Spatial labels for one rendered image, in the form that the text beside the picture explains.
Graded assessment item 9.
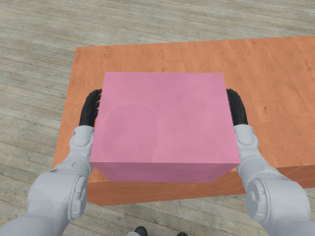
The pedestal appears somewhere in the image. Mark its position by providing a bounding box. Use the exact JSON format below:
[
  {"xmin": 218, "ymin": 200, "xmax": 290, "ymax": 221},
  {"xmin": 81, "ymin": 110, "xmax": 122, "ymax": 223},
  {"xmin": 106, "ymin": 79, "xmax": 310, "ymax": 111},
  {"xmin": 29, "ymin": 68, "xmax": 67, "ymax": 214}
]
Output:
[{"xmin": 51, "ymin": 35, "xmax": 315, "ymax": 207}]

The robot left forearm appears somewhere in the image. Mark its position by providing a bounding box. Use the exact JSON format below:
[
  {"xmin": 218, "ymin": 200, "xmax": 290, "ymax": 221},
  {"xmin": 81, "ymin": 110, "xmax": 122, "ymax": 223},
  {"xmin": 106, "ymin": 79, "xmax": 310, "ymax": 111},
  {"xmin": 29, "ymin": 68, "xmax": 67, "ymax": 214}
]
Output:
[{"xmin": 27, "ymin": 125, "xmax": 95, "ymax": 212}]

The right robot upper arm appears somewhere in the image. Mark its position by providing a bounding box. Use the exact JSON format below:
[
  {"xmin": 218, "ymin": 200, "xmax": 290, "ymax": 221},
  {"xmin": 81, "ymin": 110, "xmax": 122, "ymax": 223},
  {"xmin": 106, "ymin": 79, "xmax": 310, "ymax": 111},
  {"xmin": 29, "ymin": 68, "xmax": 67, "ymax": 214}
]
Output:
[{"xmin": 245, "ymin": 177, "xmax": 315, "ymax": 236}]

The robot right forearm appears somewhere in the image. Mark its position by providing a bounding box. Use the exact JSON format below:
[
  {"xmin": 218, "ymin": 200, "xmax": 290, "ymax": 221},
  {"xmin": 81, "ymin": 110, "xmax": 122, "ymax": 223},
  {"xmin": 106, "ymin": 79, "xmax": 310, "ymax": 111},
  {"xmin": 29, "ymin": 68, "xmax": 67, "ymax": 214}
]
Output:
[{"xmin": 233, "ymin": 124, "xmax": 311, "ymax": 218}]

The left robot foot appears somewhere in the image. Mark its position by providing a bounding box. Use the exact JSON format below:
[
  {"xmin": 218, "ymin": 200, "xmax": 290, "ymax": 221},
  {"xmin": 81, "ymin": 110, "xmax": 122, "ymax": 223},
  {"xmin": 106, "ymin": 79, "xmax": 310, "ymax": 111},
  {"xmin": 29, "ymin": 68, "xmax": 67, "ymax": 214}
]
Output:
[{"xmin": 135, "ymin": 226, "xmax": 148, "ymax": 236}]

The carton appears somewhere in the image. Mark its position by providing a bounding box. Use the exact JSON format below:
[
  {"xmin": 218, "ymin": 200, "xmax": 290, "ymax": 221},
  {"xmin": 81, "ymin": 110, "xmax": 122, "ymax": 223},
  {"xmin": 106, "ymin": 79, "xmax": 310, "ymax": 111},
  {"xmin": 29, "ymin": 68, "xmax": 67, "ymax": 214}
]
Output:
[{"xmin": 89, "ymin": 72, "xmax": 241, "ymax": 183}]

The robot left hand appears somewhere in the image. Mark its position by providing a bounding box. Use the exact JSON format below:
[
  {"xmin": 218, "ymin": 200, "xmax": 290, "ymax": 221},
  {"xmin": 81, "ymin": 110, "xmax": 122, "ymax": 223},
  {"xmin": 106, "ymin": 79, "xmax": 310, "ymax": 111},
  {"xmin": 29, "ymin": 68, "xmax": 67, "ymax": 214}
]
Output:
[{"xmin": 79, "ymin": 88, "xmax": 102, "ymax": 127}]

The left robot upper arm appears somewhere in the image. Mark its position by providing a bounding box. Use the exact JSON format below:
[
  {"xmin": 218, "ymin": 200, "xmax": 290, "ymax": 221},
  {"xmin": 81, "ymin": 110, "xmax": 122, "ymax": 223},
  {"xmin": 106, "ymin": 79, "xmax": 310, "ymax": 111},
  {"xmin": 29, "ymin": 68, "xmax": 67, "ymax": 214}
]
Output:
[{"xmin": 0, "ymin": 172, "xmax": 88, "ymax": 236}]

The robot right hand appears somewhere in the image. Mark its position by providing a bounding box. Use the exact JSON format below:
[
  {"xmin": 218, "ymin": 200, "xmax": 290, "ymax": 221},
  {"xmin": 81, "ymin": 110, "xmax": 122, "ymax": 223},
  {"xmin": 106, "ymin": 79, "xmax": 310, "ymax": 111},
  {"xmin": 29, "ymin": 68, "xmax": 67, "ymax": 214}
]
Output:
[{"xmin": 226, "ymin": 88, "xmax": 248, "ymax": 126}]

